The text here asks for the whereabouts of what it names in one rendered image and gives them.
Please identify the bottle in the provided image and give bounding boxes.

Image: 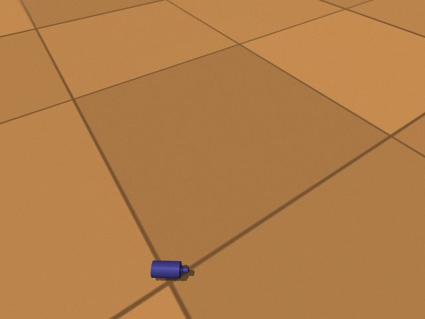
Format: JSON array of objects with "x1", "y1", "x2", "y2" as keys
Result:
[{"x1": 151, "y1": 261, "x2": 189, "y2": 278}]

